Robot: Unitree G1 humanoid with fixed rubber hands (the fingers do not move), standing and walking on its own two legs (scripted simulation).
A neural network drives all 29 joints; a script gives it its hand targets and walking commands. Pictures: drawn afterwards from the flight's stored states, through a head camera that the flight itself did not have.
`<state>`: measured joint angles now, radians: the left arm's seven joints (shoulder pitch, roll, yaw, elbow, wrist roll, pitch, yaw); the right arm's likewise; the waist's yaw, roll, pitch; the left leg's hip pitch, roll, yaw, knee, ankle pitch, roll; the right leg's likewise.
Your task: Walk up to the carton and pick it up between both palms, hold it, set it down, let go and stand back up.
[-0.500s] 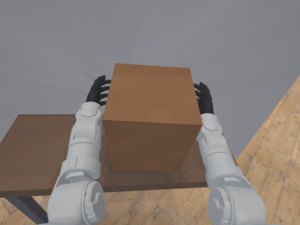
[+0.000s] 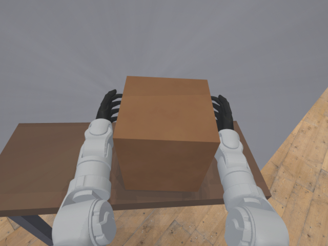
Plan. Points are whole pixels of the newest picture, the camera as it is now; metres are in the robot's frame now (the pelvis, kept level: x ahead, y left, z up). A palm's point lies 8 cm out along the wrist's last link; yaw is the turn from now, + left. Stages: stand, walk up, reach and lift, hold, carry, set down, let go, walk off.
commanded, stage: set down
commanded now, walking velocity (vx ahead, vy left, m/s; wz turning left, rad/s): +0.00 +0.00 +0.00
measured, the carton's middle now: (164, 137) +0.40 -0.02 +0.06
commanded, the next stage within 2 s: none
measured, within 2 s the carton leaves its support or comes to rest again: rests again in 0.60 s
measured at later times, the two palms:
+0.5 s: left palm (106, 127) +0.40 +0.13 +0.10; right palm (224, 134) +0.37 -0.17 +0.10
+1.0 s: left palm (108, 129) +0.40 +0.13 +0.09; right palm (224, 139) +0.36 -0.17 +0.09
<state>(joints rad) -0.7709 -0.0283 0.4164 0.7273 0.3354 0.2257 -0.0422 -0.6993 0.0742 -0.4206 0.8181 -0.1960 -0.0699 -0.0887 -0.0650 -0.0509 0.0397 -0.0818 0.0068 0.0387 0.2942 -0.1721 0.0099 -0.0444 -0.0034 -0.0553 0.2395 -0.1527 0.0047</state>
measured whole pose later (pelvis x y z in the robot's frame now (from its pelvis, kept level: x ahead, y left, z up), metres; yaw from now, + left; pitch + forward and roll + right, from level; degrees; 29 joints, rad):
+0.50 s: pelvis -0.01 +0.00 +0.00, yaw -1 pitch -1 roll +0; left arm -0.76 -0.04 0.45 0.78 0.36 0.15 -0.05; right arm -0.68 0.10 -0.50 0.81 -0.29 -0.11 -0.06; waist -0.05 -0.04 0.04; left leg -0.11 0.01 0.07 0.28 -0.15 0.02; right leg -0.09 -0.01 -0.06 0.25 -0.14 0.00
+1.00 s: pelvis +0.00 +0.01 +0.00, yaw -2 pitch -1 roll -1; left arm -0.75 -0.07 0.48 0.78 0.38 0.10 -0.07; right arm -0.63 0.12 -0.51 0.78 -0.31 -0.15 -0.05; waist -0.05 -0.04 0.06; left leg -0.10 0.01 0.08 0.29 -0.16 0.02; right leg -0.08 -0.01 -0.06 0.24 -0.14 0.01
